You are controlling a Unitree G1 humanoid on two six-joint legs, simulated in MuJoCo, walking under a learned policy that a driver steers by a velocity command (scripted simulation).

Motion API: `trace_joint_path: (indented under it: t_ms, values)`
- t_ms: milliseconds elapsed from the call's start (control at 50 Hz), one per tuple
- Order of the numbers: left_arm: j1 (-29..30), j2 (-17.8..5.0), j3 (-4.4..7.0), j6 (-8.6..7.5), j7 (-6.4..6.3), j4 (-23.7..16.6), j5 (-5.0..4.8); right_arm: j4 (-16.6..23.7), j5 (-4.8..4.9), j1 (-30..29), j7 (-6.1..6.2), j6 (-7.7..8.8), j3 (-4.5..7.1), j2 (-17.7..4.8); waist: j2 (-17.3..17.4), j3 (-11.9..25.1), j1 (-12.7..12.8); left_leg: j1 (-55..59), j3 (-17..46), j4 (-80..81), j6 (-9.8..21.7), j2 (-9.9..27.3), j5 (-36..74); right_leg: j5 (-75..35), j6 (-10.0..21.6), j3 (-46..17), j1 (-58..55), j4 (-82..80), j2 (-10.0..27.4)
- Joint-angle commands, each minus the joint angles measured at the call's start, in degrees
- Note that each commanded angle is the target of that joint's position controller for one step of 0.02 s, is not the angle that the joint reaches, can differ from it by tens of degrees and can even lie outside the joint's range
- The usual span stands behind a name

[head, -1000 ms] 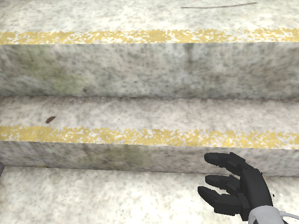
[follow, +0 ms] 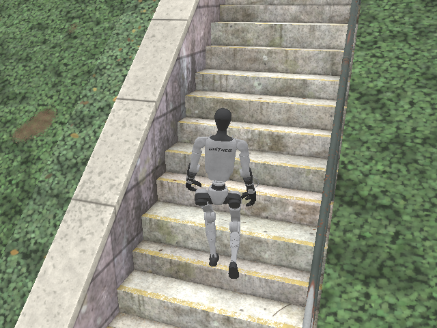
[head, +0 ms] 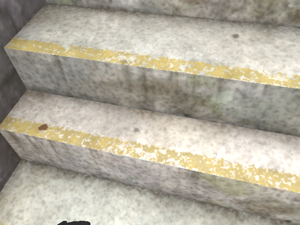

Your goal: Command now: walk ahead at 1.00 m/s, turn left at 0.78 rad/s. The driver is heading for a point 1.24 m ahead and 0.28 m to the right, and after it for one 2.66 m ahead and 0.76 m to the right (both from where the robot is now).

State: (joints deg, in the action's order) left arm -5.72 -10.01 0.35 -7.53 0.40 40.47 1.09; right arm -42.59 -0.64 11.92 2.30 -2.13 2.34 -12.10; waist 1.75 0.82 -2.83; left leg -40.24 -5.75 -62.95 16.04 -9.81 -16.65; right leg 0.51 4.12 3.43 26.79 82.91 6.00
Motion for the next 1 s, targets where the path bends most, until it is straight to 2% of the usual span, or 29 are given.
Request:
trace_joint_path:
  t_ms: [20,40,60,80,140,220,260,300,320,360,380,400,420,480,560,620,680,700,720,740,760,780,800,820,840,880,920,980,1000]
  values:
    - [5.6,10.1,-4.03,-2.21,-1.14,-12.6,4.04,-5.0,-3.46,10.4,-2.25,4.18,2.28,-4.7,-2.7,6.6,2.7,30.9,17.2,22.9,-0.9,5.5,14.1,13.3,1.6,-6.3,34.6,52.6,-7.6]
    - [0.6,12.5,-5.38,-2.19,-1.16,-14.5,4.11,-5.1,-3.81,11.4,-2.27,5.35,1.44,-3.8,-7.6,7.8,6.6,34.1,24.6,28.3,-0.8,12.2,17.5,10.4,2.2,-9.8,41.5,57.8,-7.8]
    - [1.9,8.7,-5.07,-1.13,-1.24,-15.8,3.42,-3.0,-3.81,6.9,-2.35,6.34,1.30,-3.8,-9.5,5.3,7.7,21.8,37.4,40.5,-0.1,19.2,-5.0,11.0,0.9,-9.7,41.8,55.5,-5.7]
    - [12.4,7.9,-4.23,-0.23,-2.51,-19.5,2.99,-4.2,-4.44,5.8,-2.26,7.39,1.81,-3.9,-3.3,1.6,5.8,16.7,44.4,49.3,3.0,24.0,-13.3,20.0,0.7,-10.4,49.4,71.9,-6.8]
    - [16.9,6.7,-3.59,2.39,-4.80,-21.4,-1.21,-9.6,-3.84,10.0,-2.37,10.46,1.17,-4.4,-6.6,-7.4,4.5,16.3,31.0,52.9,-1.6,27.5,-10.9,23.3,3.3,-15.4,60.7,74.2,-7.5]
    - [21.1,3.6,-3.76,6.68,-3.42,-21.5,-3.46,-11.2,0.95,9.9,-0.62,10.96,0.47,-6.7,-7.4,-7.0,3.0,8.8,8.8,73.3,-4.3,22.6,6.0,17.8,1.8,1.2,35.9,27.1,-6.1]
    - [8.7,2.3,-3.08,7.39,-0.62,-14.3,-2.14,-7.7,3.53,4.5,0.54,9.94,0.38,-8.4,-5.9,4.6,7.2,13.0,-6.2,70.5,-3.2,19.3,41.2,18.2,5.2,8.2,8.1,10.1,-8.6]
    - [-7.5,-1.5,-0.58,8.14,-1.14,-9.2,-3.55,-6.3,3.78,7.1,0.69,10.57,3.99,-21.6,4.4,19.0,13.7,32.2,-7.2,49.9,0.0,25.7,114.0,36.4,2.8,14.1,-2.2,6.5,-15.4]
    - [-12.1,-5.7,0.83,8.04,-1.37,-7.8,-3.33,-5.6,3.84,6.2,-0.95,9.92,4.17,-19.8,7.2,21.8,14.4,40.5,-6.1,37.2,1.7,28.3,126.4,44.7,3.9,11.6,-1.9,-1.2,-17.9]
    - [-20.9,-12.1,3.60,7.46,-0.60,-3.3,-0.32,0.1,2.17,0.7,-3.70,10.04,2.96,-12.9,4.7,18.9,16.1,32.1,-1.5,4.7,1.0,26.5,104.8,52.0,8.8,-15.0,-6.6,-25.3,-16.8]
    - [-13.3,-12.2,4.15,8.82,-1.84,-2.6,-0.12,6.7,-1.17,-6.4,-6.10,10.28,1.87,-5.0,-11.2,11.2,10.5,7.2,2.9,-10.8,-2.2,12.3,32.4,64.3,14.8,-49.4,-3.4,-51.0,-10.0]
    - [-1.7,-8.4,3.94,8.34,-2.53,-5.8,-0.89,12.9,-5.19,-15.0,-6.87,10.52,0.62,0.3,-8.3,1.7,8.6,-8.5,13.3,-40.5,-6.6,5.7,18.2,64.1,18.9,-68.2,4.7,-64.1,-7.9]
    - [1.2,-6.2,3.14,7.07,-2.38,-5.0,-1.14,16.9,-7.27,-15.7,-6.32,11.01,-1.66,5.2,-4.1,-1.2,4.8,-16.0,17.2,-55.8,-8.6,6.5,18.1,56.6,14.0,-64.6,6.1,-63.9,-7.3]
    - [-9.6,-4.0,3.02,3.53,-2.17,5.5,0.60,18.4,-7.40,-10.0,-3.40,10.57,-5.98,10.5,5.0,-5.7,-0.7,-25.1,13.3,-63.3,-10.8,9.4,13.2,31.7,10.3,-43.6,6.4,-60.5,-9.5]
    - [-13.2,-4.9,3.08,1.36,-2.13,5.7,-0.84,19.1,-5.31,-17.4,-1.54,8.84,-5.18,4.5,3.8,-8.7,4.0,-28.4,4.8,-53.3,-14.2,11.1,1.0,4.1,10.1,-34.4,2.7,-63.2,-9.8]
    - [-26.4,-9.0,4.73,-0.19,-2.13,10.4,0.11,26.0,-5.36,-27.6,-1.11,9.18,-6.73,8.9,-2.0,-5.8,8.2,-47.2,7.3,-64.7,-11.4,11.5,-13.1,-2.6,10.9,-38.4,-17.4,-63.7,-4.2]
    - [-31.2,-7.4,5.27,2.00,-3.09,12.1,-2.02,27.8,-4.64,-34.4,-2.40,7.02,-8.64,11.1,-0.4,2.2,10.5,-23.7,-0.5,-37.1,-10.1,9.3,-17.9,-15.7,12.6,-30.7,-13.0,-77.9,-3.8]
    - [-24.5,-7.4,5.20,1.89,-3.66,9.1,-1.93,27.9,-3.09,-32.3,-2.08,6.90,-8.43,10.0,-1.1,3.0,6.8,-1.6,-4.4,-22.1,-9.3,8.3,-16.8,-42.8,10.7,-26.0,-2.4,-79.6,-3.6]
    - [-19.5,-9.2,6.16,0.37,-3.73,6.7,-3.60,22.9,-1.29,-22.5,-1.05,6.84,-5.50,6.7,-2.7,16.0,0.3,21.4,-5.0,-20.7,-8.8,4.9,-16.4,-94.6,8.8,-21.9,-1.9,-67.3,-2.2]
    - [-13.7,-16.9,9.31,-1.67,-3.21,4.0,-3.77,22.1,0.63,-7.3,0.19,7.20,-1.84,-0.8,-8.1,25.7,-9.0,34.9,4.3,-11.2,-7.5,6.5,-16.6,-114.2,6.7,-28.3,-2.8,-49.2,-1.5]
    - [-7.8,-20.5,10.37,-3.12,-1.98,2.4,-3.98,16.3,0.57,5.1,-0.14,7.93,0.86,-7.0,0.3,37.2,-14.4,46.3,10.7,0.4,-6.0,10.5,-18.8,-106.8,4.2,-24.4,-4.9,-31.2,-3.5]
    - [-5.1,-16.1,9.20,-5.06,-0.39,2.1,-2.45,10.6,0.98,7.7,-0.60,7.02,2.46,-10.0,8.3,35.0,-15.1,45.8,15.9,12.8,-4.6,11.8,-17.0,-72.4,4.5,-19.5,-5.9,-16.0,-7.3]
    - [-1.8,-7.7,7.58,-4.57,1.34,-1.0,-3.48,4.0,-0.34,10.2,0.53,6.77,3.27,-12.3,30.7,30.9,-11.4,55.0,50.3,25.4,8.9,28.4,1.9,-5.6,-3.3,-15.0,22.2,12.4,-20.1]
    - [1.1,-5.4,5.83,-4.65,1.48,-5.3,1.21,4.6,0.13,9.3,0.58,6.03,3.64,-9.0,17.9,27.1,-8.0,52.8,56.3,23.8,8.4,28.9,-5.5,7.8,-1.6,-17.5,32.6,31.1,-16.2]
    - [9.6,-0.3,3.55,-3.82,1.72,-8.6,3.16,0.5,1.48,9.2,0.82,6.50,2.52,-1.3,8.3,17.2,-8.3,44.2,53.5,25.3,6.5,25.3,-14.8,12.7,0.0,-22.0,39.3,38.6,-14.1]
    - [15.0,8.0,-1.09,-2.68,0.60,-15.7,3.95,-7.0,-2.19,6.9,1.14,9.85,0.88,4.3,0.6,0.7,-2.9,32.3,45.4,34.4,1.2,25.2,-13.6,31.0,4.9,-27.7,54.4,52.6,-12.3]
    - [14.4,10.7,-3.69,0.29,-1.25,-19.5,3.05,-11.6,-1.41,6.9,-0.51,11.84,0.57,5.3,-4.3,-6.6,4.6,24.1,31.2,44.3,-4.5,25.8,-3.1,38.4,7.1,-23.8,57.1,53.0,-8.3]
    - [27.2,4.9,-3.57,2.17,-3.25,-26.5,0.18,-13.2,-0.79,0.4,-1.41,12.36,0.76,0.4,-2.8,-17.0,6.9,5.3,16.3,60.2,-3.0,24.0,8.6,40.4,2.1,-7.2,52.9,44.7,-2.4]
    - [26.5,4.4,-4.19,1.95,-3.45,-28.4,-0.38,-13.6,1.91,-0.2,-1.05,11.77,1.34,-1.5,-4.4,-15.7,8.6,-4.8,9.3,66.9,-5.3,19.9,6.0,38.8,2.7,-5.1,32.7,18.4,1.2]
